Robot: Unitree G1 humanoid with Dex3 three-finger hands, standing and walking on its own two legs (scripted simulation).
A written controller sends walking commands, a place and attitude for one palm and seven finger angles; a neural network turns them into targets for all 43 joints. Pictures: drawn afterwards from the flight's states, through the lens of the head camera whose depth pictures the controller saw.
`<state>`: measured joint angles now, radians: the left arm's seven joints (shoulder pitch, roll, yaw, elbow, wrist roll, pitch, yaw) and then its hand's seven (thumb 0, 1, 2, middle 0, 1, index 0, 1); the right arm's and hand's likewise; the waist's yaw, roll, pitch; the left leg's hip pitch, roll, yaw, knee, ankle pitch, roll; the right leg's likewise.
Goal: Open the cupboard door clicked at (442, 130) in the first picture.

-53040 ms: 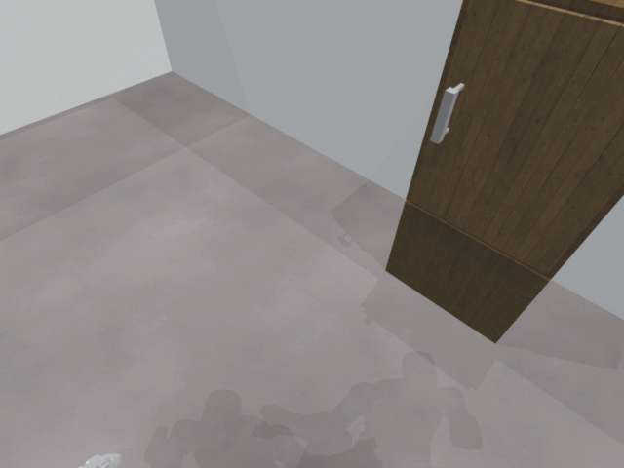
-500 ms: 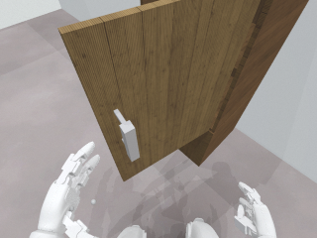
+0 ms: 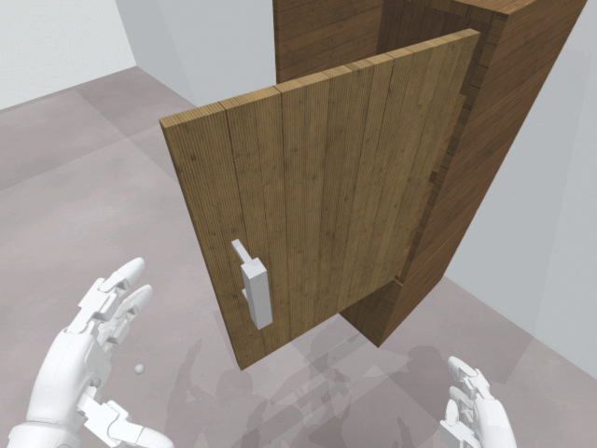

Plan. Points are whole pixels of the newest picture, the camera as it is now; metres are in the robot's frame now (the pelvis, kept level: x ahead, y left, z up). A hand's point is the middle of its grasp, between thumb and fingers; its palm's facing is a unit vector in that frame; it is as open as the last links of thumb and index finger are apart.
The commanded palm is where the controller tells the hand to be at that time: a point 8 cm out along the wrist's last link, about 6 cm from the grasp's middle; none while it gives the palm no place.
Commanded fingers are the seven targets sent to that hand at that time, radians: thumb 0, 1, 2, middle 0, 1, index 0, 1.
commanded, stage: draw the hand back to the body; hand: left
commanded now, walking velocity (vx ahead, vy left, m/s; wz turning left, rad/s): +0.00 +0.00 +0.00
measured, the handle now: (250, 284) +0.33 +0.10 +0.04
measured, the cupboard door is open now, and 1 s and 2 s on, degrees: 78 78 78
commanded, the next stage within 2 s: step back with the hand held close in 1.04 s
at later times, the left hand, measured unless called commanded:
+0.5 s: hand (64, 296) +0.22 +0.25 +0.17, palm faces +0.38 -0.83 -0.42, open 11.1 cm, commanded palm +0.17 +0.29 +0.20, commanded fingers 0.00 0.65 0.80 -0.19 -0.30 -0.19 -0.30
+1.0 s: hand (48, 272) +0.22 +0.26 +0.20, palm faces +0.43 -0.80 -0.42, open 7.5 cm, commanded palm +0.17 +0.30 +0.22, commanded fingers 0.00 0.90 0.90 -0.20 -0.30 -0.20 -0.30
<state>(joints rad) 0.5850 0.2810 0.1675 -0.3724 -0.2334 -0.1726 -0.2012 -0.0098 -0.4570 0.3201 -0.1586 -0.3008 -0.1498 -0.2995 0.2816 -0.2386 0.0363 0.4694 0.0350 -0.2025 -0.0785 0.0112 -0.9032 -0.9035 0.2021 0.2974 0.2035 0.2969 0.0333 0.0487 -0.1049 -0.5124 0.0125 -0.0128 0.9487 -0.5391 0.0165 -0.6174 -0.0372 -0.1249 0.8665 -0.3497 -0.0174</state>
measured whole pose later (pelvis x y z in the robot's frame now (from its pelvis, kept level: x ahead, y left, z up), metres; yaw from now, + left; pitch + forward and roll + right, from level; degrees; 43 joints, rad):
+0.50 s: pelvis +0.03 +0.01 +0.05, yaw -1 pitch -2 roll -1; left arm 0.52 0.32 0.25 -0.40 -0.02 -0.08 0.13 0.00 0.31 0.65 -0.19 -0.30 -0.18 -0.30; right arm 0.23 -0.22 0.04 0.62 -0.01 -0.18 -0.09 0.01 -0.90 -0.90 0.20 0.30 0.20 0.30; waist 0.07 0.06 0.01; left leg -0.09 -0.01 0.02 0.51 -0.37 0.03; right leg -0.22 -0.03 -0.10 0.49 -0.22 0.00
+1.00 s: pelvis +0.03 +0.00 +0.05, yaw -1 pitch -4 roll -1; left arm 0.47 0.33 0.32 -0.40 -0.03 -0.09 0.11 0.02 0.87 0.89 -0.21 -0.30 -0.21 -0.30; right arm 0.20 -0.22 0.02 0.65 -0.02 -0.14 -0.07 0.01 -0.90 -0.90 0.20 0.30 0.20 0.30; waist 0.08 0.07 0.04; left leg 0.00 0.00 0.03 0.40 -0.33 0.02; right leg -0.14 -0.01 -0.09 0.40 -0.18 -0.01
